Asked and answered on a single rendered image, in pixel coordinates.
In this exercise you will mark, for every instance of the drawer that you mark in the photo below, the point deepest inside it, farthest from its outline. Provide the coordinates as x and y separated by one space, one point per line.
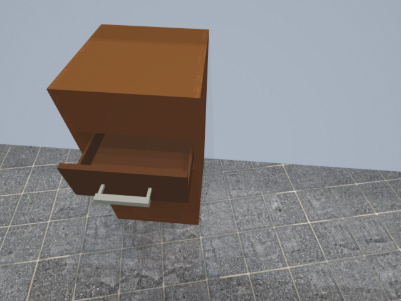
129 164

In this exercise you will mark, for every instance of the cabinet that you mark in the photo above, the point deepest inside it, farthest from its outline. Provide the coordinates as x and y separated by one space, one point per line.
140 80

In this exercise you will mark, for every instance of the handle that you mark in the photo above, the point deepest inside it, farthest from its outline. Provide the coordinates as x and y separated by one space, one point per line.
121 199

